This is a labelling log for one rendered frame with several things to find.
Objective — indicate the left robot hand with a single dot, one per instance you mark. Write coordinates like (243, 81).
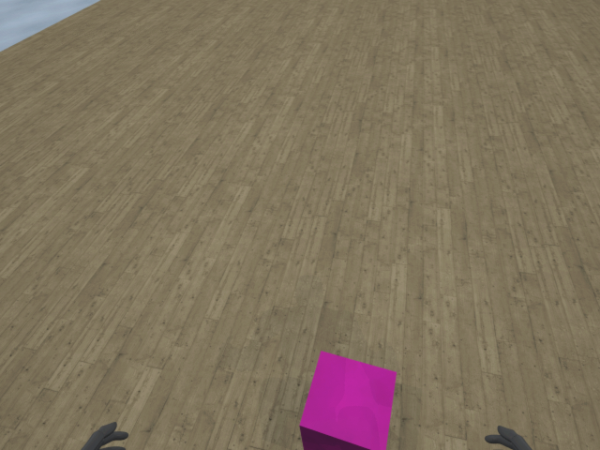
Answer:
(104, 435)

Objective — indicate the carton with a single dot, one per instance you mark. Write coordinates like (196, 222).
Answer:
(348, 406)

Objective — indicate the right robot hand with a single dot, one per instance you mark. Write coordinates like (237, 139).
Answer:
(508, 438)

